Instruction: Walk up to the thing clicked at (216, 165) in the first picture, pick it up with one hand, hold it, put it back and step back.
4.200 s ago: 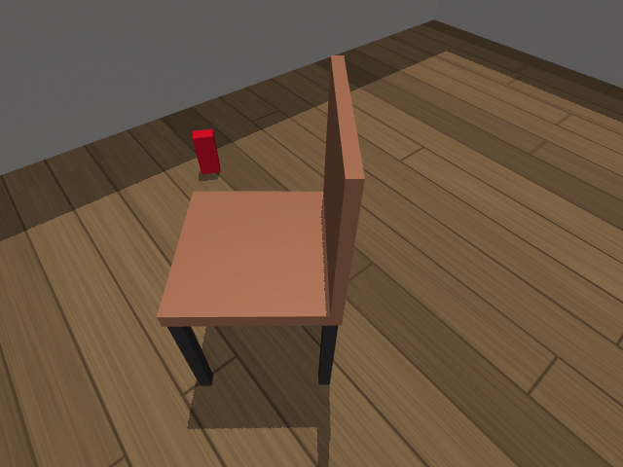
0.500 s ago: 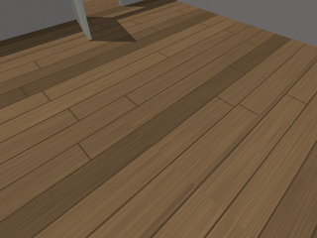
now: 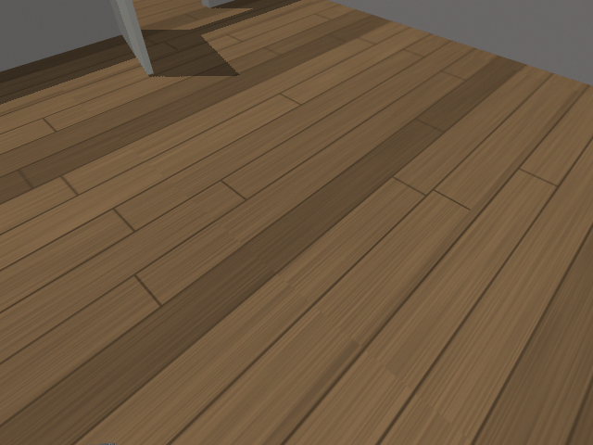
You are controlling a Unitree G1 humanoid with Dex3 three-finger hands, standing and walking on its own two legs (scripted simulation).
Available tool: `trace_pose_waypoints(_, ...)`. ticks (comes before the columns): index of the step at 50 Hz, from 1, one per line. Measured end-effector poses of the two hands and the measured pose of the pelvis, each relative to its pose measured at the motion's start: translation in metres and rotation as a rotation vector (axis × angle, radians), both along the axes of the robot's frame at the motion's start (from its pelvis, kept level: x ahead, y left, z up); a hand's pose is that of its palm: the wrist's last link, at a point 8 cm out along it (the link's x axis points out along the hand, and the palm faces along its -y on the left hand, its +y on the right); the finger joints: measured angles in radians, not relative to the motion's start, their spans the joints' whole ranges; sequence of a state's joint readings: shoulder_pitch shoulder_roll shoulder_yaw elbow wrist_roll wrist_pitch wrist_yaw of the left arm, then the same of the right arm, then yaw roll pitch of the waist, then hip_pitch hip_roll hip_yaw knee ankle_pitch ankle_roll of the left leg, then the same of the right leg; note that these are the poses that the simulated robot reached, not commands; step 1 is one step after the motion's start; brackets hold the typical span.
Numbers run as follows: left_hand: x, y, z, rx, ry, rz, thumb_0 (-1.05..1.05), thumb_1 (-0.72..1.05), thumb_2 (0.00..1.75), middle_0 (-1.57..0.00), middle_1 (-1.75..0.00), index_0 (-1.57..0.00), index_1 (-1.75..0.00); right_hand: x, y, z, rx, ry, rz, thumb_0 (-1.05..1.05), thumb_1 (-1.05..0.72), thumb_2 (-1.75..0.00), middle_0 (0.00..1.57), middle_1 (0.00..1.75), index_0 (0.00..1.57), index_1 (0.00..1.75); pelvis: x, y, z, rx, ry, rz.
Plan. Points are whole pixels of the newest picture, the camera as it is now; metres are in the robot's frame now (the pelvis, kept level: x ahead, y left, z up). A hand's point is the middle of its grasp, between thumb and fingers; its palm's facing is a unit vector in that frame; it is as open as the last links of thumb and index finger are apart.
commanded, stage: walk up
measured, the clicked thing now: out of the picture -0.64 +1.49 -0.67
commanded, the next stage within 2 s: stand in 0.06 s
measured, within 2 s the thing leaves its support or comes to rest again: neither
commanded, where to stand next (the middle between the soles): +0.05 +0.02 m, yaw +4 degrees
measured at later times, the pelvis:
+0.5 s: pelvis -0.01 +0.00 +0.01, yaw +2 degrees
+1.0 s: pelvis +0.00 +0.00 +0.01, yaw +3 degrees
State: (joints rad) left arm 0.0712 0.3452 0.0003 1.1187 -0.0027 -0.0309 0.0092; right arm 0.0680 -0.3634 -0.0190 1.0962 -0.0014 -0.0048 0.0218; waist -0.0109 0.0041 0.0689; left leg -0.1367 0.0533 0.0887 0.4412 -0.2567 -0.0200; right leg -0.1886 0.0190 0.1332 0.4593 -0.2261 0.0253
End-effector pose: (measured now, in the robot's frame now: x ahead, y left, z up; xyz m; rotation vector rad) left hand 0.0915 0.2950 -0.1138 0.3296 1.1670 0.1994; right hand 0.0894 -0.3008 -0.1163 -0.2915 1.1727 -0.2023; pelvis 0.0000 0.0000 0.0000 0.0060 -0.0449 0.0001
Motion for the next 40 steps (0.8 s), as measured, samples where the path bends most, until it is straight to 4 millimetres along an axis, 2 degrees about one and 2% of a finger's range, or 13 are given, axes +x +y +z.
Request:
trace_pose_waypoints(10,0.000,0.001,0.003,-0.007,0.014,0.004,0.00,0.90,0.90,-0.21,-0.30,-0.20,-0.30,-0.009,0.005,0.001,0.006,0.034,-0.004,0.01,-0.90,-0.90,0.20,0.30,0.21,0.30,-0.001,0.001,0.005,0.000,0.002,0.015)
trace_pose_waypoints(29,-0.040,0.004,0.000,-0.013,0.073,0.058,0.00,0.90,0.90,-0.21,-0.30,-0.20,-0.30,-0.017,0.006,0.003,0.000,0.065,0.022,0.01,-0.90,-0.90,0.20,0.30,0.21,0.30,-0.007,0.000,0.007,-0.005,0.006,0.040)
trace_pose_waypoints(40,-0.048,0.007,0.000,-0.015,0.082,0.073,0.00,0.90,0.90,-0.21,-0.30,-0.20,-0.30,-0.012,0.010,0.003,0.000,0.064,0.038,0.01,-0.90,-0.90,0.20,0.30,0.21,0.30,-0.005,0.002,0.007,-0.005,0.007,0.048)
